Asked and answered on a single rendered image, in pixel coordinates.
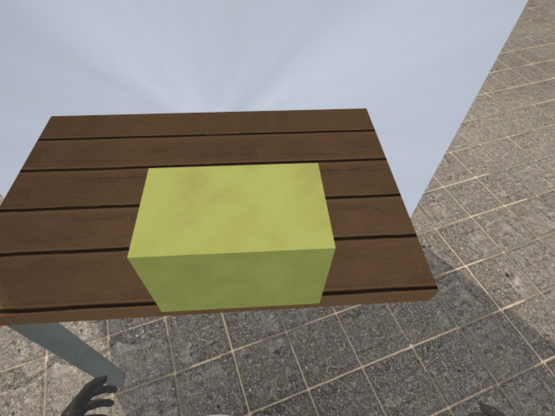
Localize table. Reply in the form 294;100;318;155
0;108;439;387

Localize carton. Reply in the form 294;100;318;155
127;163;336;312

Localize left robot hand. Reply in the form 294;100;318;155
61;375;117;416

